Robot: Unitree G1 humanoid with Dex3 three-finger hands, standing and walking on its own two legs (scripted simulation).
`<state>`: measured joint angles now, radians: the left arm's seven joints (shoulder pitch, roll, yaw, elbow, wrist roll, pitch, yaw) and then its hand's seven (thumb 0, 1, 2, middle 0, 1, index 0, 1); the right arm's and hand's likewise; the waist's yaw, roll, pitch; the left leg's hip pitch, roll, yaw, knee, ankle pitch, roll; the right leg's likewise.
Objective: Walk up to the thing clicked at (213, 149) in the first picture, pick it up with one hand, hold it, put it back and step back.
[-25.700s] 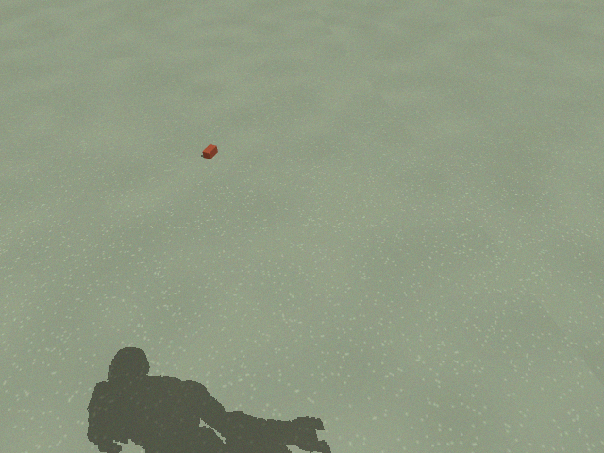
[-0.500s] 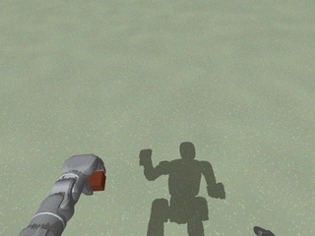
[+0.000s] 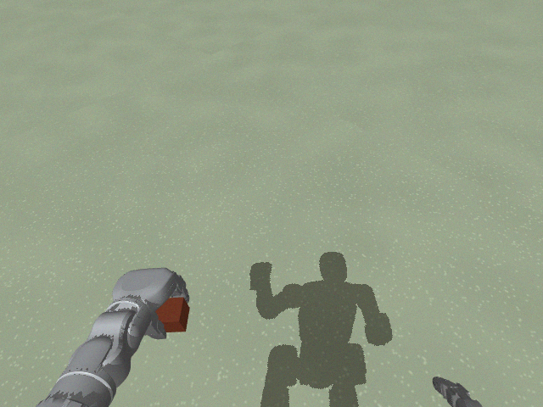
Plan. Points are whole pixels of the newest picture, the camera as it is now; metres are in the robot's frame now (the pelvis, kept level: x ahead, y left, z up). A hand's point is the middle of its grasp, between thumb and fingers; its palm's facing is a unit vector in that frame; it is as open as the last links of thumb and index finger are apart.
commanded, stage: hold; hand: left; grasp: from above
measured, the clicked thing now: (163, 315) +0.31 +0.22 -0.07
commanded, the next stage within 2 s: crouch in 0.94 s
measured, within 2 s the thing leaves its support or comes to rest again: neither
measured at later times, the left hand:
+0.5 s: hand (157, 317) +0.29 +0.21 -0.02, palm faces -0.44 -0.05 -0.90, open 7.1 cm
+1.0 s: hand (157, 313) +0.30 +0.21 -0.03, palm faces -0.46 -0.04 -0.89, open 7.1 cm
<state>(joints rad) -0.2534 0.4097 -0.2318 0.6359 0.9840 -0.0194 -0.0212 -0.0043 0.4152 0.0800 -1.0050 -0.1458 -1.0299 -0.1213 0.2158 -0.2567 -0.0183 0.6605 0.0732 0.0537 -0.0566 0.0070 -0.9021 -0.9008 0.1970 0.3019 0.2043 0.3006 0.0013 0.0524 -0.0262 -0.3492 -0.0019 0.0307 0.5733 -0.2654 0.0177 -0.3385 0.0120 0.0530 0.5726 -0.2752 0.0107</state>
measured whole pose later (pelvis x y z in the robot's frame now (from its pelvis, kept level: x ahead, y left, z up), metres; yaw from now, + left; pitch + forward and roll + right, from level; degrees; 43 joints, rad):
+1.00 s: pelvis +0.01 +0.00 +0.01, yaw +0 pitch +1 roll +0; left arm -0.24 0.41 -0.24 0.62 0.98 -0.03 -0.05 0.00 0.42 0.06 -1.01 -0.14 -1.03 -0.11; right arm 0.20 -0.25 -0.01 0.66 0.09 0.08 -0.07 0.01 -0.90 -0.90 0.20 0.30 0.20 0.30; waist 0.00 0.05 -0.01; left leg -0.26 0.00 0.03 0.48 -0.23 0.01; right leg -0.26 0.01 0.05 0.49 -0.24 0.01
